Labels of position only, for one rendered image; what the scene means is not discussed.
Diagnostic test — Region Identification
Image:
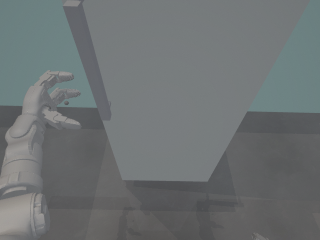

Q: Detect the handle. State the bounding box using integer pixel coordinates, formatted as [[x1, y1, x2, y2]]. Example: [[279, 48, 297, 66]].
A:
[[63, 0, 112, 121]]

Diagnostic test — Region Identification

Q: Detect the fridge door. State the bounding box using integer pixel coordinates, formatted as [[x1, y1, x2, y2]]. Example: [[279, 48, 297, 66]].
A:
[[62, 0, 310, 182]]

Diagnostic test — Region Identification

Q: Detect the robot left forearm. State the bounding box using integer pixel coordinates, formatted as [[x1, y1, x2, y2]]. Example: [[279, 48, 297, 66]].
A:
[[0, 114, 46, 200]]

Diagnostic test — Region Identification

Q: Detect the robot left hand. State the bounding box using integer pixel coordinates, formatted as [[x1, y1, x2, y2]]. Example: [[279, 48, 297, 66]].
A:
[[22, 70, 82, 130]]

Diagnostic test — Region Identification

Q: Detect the robot left upper arm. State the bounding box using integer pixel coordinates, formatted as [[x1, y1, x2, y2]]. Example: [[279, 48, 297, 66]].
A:
[[0, 192, 50, 240]]

